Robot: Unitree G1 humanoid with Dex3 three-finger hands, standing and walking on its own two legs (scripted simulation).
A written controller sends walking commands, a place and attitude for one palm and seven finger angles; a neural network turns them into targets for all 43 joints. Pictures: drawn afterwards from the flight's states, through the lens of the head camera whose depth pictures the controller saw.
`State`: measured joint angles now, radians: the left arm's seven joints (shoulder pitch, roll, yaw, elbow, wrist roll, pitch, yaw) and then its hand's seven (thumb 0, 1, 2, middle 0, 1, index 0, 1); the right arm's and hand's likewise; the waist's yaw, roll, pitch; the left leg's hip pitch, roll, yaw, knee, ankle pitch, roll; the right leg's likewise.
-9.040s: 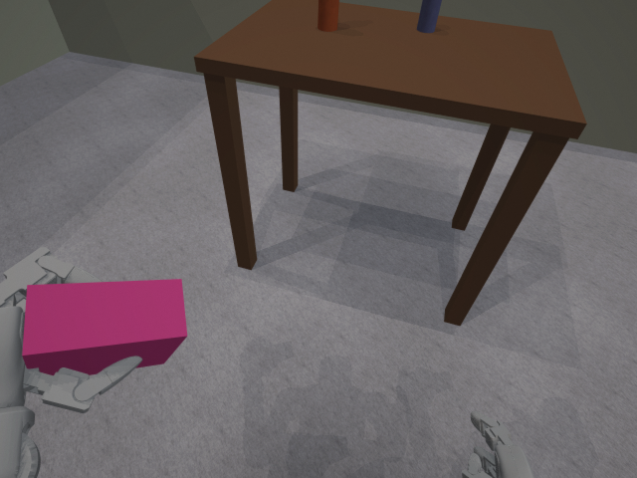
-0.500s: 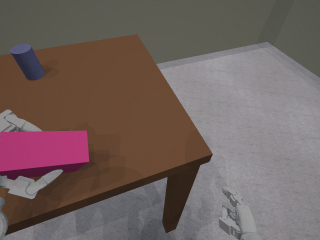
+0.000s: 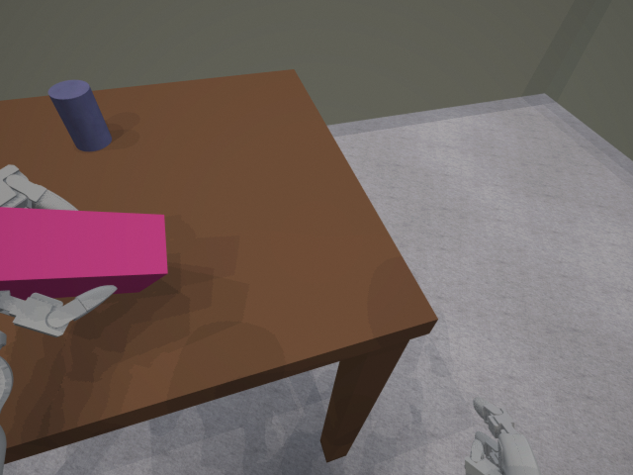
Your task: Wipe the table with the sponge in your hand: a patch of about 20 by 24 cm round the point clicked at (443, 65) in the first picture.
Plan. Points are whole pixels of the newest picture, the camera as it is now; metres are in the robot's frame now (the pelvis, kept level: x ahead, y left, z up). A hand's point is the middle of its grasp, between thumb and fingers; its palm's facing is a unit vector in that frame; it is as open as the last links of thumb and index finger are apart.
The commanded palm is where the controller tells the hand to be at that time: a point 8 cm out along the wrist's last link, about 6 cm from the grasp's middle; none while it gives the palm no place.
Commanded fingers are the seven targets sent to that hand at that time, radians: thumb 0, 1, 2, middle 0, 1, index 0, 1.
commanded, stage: come to a stop and stand still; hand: left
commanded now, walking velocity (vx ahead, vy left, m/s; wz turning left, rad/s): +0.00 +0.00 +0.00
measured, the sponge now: (106, 257) +0.26 +0.24 +0.17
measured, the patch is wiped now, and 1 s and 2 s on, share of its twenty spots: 0.00 0.00 0.00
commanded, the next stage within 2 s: look again from close up in 0.66 s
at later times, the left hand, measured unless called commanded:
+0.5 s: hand (43, 270) +0.25 +0.30 +0.16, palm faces +0.38 -0.86 -0.34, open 9.8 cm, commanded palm +0.18 +0.33 +0.17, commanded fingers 0.00 0.10 1.30 -1.20 -1.60 -1.20 -1.60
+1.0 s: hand (26, 284) +0.23 +0.31 +0.16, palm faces +0.41 -0.85 -0.33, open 9.7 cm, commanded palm +0.17 +0.34 +0.17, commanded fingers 0.00 0.10 1.30 -1.20 -1.60 -1.20 -1.60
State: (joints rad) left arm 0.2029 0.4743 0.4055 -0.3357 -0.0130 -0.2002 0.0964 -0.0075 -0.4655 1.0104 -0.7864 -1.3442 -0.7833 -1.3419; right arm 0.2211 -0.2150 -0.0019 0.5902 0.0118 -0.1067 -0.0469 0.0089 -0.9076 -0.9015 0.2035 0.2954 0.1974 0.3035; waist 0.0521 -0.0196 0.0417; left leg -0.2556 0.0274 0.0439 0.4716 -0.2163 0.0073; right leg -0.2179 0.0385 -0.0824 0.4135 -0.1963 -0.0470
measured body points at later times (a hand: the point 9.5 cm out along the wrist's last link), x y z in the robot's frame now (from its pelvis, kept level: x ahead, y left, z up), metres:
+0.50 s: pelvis +0.02 +0.05 +0.00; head +0.04 +0.09 +0.45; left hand +0.22 +0.34 +0.18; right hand +0.20 -0.16 -0.07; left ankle +0.02 +0.11 -0.74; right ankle +0.02 -0.09 -0.74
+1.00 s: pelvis +0.01 +0.06 +0.00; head +0.03 +0.08 +0.45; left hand +0.20 +0.35 +0.18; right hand +0.18 -0.17 -0.07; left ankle +0.02 +0.11 -0.74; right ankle +0.02 -0.09 -0.74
